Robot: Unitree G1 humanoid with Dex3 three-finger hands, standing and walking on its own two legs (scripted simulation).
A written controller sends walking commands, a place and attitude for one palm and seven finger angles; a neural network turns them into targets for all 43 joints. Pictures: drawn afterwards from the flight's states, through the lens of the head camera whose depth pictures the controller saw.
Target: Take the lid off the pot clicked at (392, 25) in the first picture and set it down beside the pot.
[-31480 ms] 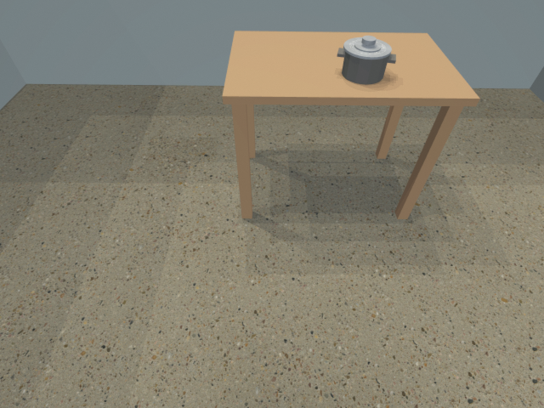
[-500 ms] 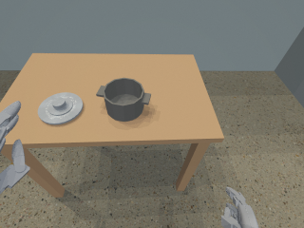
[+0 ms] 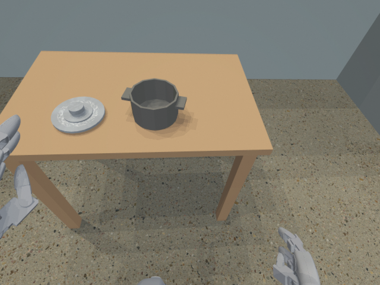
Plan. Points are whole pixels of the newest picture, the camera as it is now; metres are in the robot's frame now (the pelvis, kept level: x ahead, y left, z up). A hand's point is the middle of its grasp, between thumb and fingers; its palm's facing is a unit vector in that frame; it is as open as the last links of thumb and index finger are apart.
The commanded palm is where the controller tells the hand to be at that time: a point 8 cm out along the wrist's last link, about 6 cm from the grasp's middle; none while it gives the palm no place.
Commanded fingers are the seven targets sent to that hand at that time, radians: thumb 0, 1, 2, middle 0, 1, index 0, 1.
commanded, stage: step back with the hand held close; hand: left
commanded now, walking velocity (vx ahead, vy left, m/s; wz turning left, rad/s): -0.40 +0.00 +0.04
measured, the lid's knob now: (76, 108) +0.59 +0.41 -0.05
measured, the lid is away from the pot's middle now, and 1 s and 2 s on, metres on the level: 0.25 0.25 0.25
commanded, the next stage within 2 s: stop stepping back and stand still in 0.36 s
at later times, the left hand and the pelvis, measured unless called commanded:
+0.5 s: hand out of the picture +0.09 +0.22 +0.15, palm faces +0.28 -0.83 -0.48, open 7.4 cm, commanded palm +0.02 +0.27 +0.19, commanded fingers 0.00 0.90 0.90 -0.20 -0.30 -0.20 -0.30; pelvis -0.11 -0.02 -0.01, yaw +1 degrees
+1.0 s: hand out of the picture -0.01 +0.24 +0.16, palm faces +0.40 -0.84 -0.38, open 7.4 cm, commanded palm -0.06 +0.29 +0.19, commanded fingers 0.00 0.90 0.90 -0.20 -0.30 -0.20 -0.30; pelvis -0.18 +0.00 +0.00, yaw +3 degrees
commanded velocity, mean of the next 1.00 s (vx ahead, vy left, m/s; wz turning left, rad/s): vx -0.08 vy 0.00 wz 0.00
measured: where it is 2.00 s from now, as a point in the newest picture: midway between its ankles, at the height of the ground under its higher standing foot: outside the picture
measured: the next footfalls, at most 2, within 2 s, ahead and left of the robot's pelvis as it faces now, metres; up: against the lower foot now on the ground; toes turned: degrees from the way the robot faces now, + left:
left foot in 0.28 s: +0.04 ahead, +0.12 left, +0.00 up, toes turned +1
left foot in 0.64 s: -0.15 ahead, +0.14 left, +0.00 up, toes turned +10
